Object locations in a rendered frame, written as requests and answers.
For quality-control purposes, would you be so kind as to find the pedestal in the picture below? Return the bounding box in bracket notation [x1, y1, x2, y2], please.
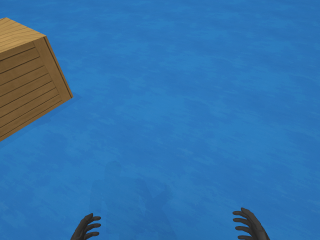
[0, 17, 74, 142]

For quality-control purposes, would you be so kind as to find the robot right hand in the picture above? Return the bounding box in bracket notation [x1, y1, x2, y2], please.
[232, 207, 270, 240]

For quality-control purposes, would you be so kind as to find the robot left hand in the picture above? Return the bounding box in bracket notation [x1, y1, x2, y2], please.
[70, 213, 101, 240]

